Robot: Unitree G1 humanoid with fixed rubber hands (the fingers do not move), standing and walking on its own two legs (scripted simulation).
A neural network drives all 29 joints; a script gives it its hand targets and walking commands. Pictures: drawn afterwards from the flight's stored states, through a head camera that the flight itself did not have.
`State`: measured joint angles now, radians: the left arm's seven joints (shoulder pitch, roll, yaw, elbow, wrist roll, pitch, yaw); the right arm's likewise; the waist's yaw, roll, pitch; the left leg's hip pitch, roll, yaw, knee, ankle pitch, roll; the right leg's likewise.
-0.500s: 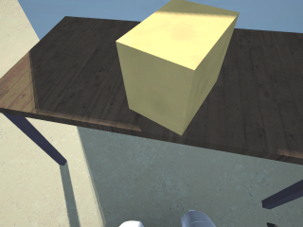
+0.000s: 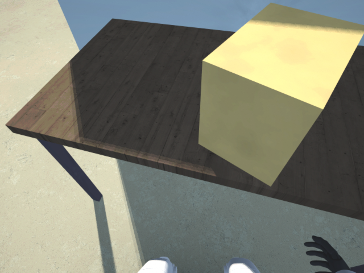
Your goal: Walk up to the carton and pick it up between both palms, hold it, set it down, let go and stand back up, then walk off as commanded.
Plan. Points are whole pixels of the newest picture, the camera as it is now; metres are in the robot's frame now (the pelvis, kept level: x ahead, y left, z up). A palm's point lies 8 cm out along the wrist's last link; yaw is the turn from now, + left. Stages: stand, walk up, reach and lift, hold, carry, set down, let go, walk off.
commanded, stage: walk up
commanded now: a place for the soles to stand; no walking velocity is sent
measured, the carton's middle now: (270, 93) +0.50 -0.21 +0.08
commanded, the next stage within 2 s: none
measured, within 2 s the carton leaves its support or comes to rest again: neither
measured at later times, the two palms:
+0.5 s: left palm out of the picture +0.07 +0.32 -0.08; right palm (355, 266) +0.14 -0.35 -0.09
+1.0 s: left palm out of the picture +0.06 +0.31 -0.08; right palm out of the picture +0.09 -0.35 -0.09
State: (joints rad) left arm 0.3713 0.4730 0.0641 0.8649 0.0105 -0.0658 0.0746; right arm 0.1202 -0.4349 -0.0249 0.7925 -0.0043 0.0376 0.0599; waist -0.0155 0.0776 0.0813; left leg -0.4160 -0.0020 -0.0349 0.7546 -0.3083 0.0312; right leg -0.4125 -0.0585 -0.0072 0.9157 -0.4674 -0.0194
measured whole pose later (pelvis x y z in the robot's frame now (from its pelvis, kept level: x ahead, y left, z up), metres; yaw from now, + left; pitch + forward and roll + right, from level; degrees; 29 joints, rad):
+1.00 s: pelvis -0.02 -0.03 +0.00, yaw -4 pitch -3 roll +0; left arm 0.33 0.45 0.06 0.82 0.01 -0.05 0.02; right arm 0.12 -0.43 -0.02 0.79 0.00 0.03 0.02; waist -0.01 0.03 0.10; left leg -0.33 0.03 0.01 0.75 -0.38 0.02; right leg -0.38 0.01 0.01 0.74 -0.30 -0.03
